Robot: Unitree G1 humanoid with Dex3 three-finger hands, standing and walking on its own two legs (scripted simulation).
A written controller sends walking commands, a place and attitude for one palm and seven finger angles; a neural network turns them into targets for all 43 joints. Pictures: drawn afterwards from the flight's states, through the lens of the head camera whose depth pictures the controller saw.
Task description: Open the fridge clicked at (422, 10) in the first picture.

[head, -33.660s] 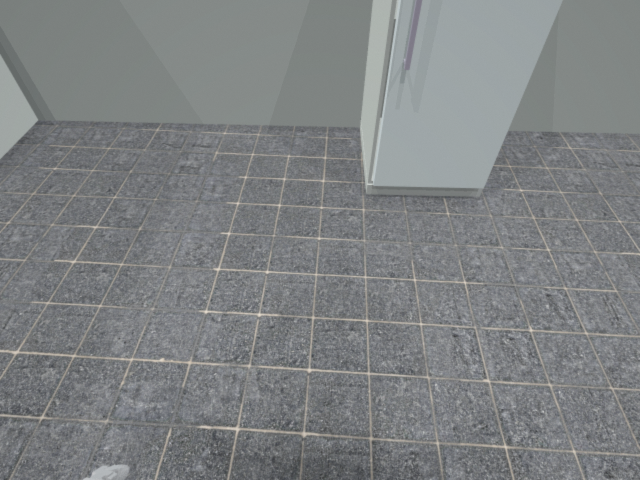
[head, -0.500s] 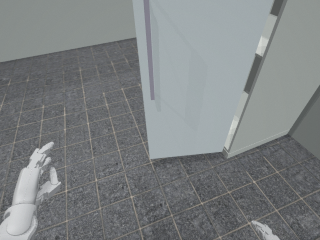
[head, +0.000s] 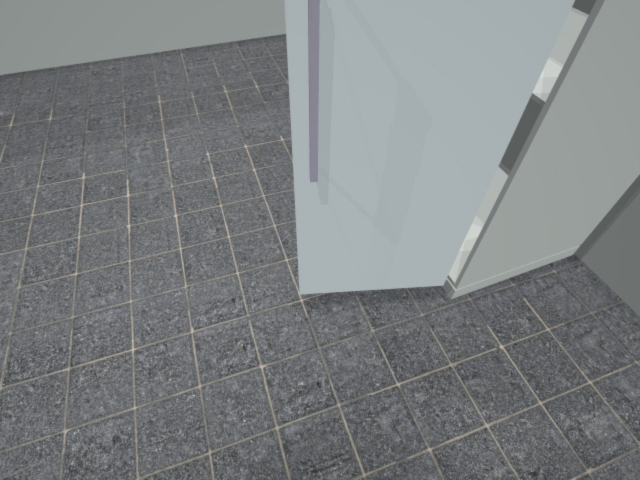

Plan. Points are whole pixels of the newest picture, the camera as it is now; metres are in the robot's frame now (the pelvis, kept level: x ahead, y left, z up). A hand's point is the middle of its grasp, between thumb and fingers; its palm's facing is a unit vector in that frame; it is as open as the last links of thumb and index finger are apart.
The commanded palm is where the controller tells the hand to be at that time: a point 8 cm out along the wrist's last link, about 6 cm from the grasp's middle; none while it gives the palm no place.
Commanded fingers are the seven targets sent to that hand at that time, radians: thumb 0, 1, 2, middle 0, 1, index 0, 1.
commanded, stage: let the arm hang, fingers relaxed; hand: left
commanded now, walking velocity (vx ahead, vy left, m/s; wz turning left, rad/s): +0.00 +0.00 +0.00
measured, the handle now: (313, 84) +0.76 +0.07 +0.11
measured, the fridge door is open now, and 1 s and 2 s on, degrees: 73 73 73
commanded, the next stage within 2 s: look to check the result in 0.50 s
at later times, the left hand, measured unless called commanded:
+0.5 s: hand out of the picture +0.02 +0.18 -0.18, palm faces -0.01 -0.98 -0.19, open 7.4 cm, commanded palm none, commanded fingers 0.00 0.90 0.90 -0.20 -0.30 -0.20 -0.30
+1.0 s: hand out of the picture +0.01 +0.20 -0.17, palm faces -0.01 -0.97 -0.23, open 7.4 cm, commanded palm none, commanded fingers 0.00 0.90 0.90 -0.20 -0.30 -0.20 -0.30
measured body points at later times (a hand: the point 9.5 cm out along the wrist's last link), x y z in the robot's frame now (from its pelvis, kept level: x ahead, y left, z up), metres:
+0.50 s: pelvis +0.00 +0.01 +0.00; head +0.00 +0.01 +0.45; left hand +0.02 +0.24 -0.16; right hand +0.01 -0.22 -0.16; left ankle +0.05 +0.11 -0.74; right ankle -0.02 -0.11 -0.74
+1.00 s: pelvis +0.00 +0.00 +0.00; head +0.01 +0.01 +0.45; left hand +0.01 +0.25 -0.16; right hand +0.02 -0.24 -0.15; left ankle +0.05 +0.11 -0.74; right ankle -0.02 -0.11 -0.74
